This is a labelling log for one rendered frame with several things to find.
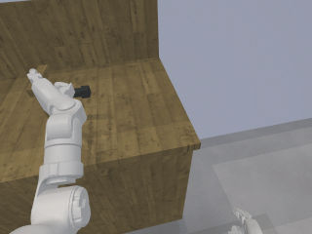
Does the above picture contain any robot left hand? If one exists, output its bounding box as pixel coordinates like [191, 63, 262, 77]
[26, 68, 75, 113]

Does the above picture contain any robot right hand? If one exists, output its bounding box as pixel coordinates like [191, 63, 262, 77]
[228, 208, 263, 234]

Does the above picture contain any robot left forearm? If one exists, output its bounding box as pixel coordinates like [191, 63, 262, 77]
[30, 94, 87, 225]

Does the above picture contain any counter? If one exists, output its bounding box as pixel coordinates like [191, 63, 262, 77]
[0, 0, 201, 234]

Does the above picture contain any left robot upper arm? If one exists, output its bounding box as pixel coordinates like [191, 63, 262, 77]
[9, 185, 91, 234]

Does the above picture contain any tap lever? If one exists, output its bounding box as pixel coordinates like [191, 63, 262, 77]
[73, 85, 92, 98]

